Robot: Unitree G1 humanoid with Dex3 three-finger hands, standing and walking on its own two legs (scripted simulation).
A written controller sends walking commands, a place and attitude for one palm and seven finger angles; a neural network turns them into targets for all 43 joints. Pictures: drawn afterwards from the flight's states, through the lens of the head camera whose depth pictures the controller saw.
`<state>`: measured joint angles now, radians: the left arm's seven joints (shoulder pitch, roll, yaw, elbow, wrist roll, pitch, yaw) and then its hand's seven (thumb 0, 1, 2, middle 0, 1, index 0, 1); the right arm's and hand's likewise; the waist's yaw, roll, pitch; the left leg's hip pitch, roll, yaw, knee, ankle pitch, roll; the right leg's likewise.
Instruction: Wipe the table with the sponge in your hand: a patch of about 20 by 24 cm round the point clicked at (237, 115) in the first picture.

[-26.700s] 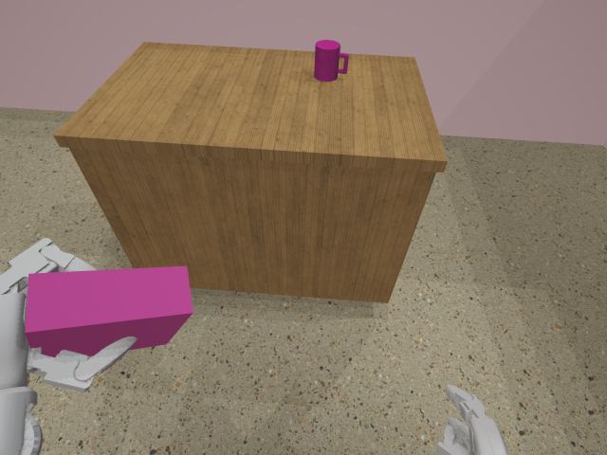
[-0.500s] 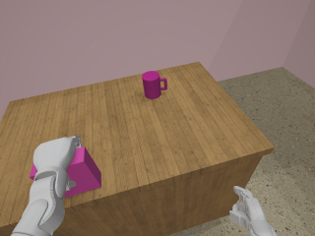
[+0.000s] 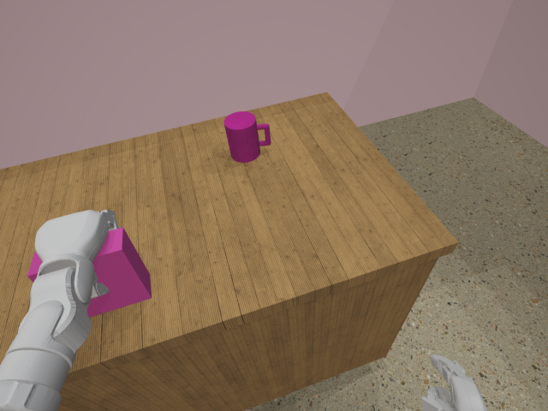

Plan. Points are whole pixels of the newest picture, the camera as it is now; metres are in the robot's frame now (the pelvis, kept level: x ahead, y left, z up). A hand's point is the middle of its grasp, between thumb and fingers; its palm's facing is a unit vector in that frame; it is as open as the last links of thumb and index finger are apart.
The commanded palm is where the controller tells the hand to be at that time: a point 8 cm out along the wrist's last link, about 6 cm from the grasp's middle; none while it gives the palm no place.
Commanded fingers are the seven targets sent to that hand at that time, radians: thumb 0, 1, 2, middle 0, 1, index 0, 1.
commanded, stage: wipe forward along the first lane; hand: left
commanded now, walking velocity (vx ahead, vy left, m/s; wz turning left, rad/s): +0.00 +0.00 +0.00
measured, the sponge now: (103, 284) +0.28 +0.33 +0.01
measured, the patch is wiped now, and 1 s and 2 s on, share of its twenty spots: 0.25 0.50 0.60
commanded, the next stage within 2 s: slide across to the middle lane in 1.00 s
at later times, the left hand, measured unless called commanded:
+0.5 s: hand (94, 232) +0.34 +0.35 +0.07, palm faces -0.12 +0.00 -0.99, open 9.5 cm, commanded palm +0.33 +0.35 +0.10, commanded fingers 0.00 0.10 1.30 -1.20 -1.60 -1.20 -1.60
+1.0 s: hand (93, 214) +0.38 +0.37 +0.07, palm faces -0.11 +0.02 -0.99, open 9.5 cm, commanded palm +0.37 +0.36 +0.10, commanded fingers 0.00 0.10 1.30 -1.20 -1.60 -1.20 -1.60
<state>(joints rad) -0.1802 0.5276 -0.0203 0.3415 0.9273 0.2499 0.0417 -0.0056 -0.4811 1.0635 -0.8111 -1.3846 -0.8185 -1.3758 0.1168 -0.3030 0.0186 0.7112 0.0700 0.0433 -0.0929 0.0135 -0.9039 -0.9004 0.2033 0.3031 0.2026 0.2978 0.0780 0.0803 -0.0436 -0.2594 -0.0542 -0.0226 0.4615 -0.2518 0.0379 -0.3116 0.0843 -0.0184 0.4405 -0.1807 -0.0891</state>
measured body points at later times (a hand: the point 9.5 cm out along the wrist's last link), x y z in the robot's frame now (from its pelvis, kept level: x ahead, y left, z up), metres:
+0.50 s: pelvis -0.01 +0.00 +0.00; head +0.02 -0.03 +0.44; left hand +0.35 +0.34 +0.12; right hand +0.14 -0.26 -0.13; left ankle -0.01 +0.10 -0.74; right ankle +0.03 -0.06 -0.74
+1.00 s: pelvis +0.00 +0.02 +0.00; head +0.04 +0.01 +0.44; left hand +0.38 +0.36 +0.12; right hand +0.12 -0.24 -0.13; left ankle -0.01 +0.10 -0.74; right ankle +0.03 -0.06 -0.74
